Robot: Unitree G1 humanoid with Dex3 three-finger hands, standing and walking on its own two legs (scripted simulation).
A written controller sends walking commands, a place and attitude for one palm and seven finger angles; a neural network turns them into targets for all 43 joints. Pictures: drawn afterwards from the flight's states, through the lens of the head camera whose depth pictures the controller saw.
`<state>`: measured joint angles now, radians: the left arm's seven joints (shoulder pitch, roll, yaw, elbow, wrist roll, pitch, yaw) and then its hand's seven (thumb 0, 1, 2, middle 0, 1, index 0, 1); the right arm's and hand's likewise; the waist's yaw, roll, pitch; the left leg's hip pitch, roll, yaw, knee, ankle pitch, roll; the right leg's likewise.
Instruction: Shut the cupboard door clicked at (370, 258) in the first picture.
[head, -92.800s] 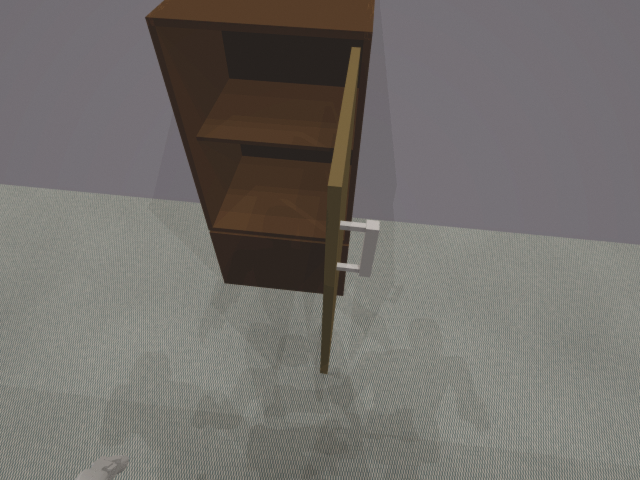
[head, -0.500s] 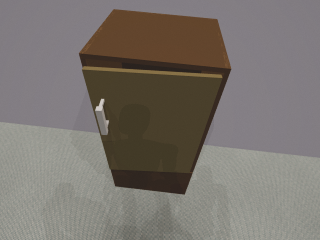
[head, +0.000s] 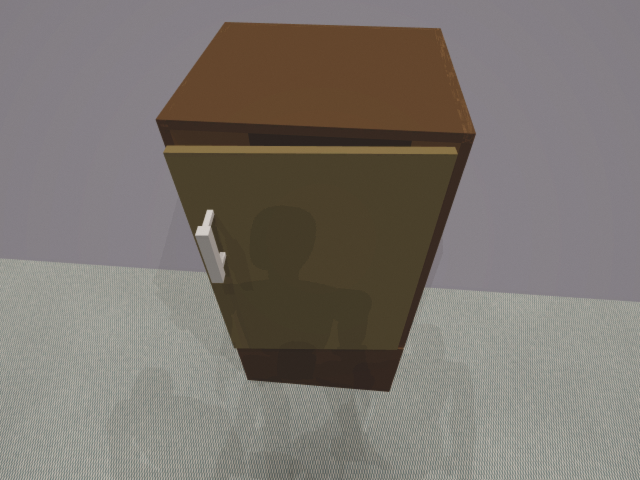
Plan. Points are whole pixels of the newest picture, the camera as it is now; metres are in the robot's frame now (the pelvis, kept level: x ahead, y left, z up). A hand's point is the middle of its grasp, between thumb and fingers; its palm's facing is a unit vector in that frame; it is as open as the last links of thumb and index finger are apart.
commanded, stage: look again from close up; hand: left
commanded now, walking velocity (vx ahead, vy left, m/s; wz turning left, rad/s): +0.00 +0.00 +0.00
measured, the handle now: (213, 247) +0.47 +0.21 -0.01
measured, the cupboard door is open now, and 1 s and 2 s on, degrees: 4 4 4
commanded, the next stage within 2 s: raise the hand and make a fist in 0.14 s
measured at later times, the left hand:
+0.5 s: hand (205, 396) +0.21 +0.15 +0.02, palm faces +0.12 -0.99 -0.01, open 6.9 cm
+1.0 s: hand (215, 434) +0.19 +0.15 -0.06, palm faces -0.04 -1.00 +0.03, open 4.5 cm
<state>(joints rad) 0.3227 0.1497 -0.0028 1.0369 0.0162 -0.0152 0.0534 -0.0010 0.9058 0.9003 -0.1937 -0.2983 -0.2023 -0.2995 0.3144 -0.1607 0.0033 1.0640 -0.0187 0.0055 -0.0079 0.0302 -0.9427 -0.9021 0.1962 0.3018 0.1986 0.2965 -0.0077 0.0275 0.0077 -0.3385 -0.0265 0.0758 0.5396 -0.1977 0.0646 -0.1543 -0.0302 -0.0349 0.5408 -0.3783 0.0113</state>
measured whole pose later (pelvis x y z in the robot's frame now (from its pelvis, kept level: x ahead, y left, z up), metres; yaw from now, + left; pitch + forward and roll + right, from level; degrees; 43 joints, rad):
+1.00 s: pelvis -0.02 -0.03 -0.09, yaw +0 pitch +15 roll -2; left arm 0.40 0.22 0.16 0.00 -0.32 -0.23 -0.33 0.01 0.90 0.90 -0.71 -0.87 -0.72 -0.87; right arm 0.24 -0.18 0.00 0.56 0.05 -0.16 -0.07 0.01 -0.90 -0.90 0.20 0.30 0.20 0.30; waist 0.01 0.05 -0.16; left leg -1.01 0.04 0.02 1.20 -0.44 0.02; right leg -0.85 0.04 -0.08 1.21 -0.62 -0.04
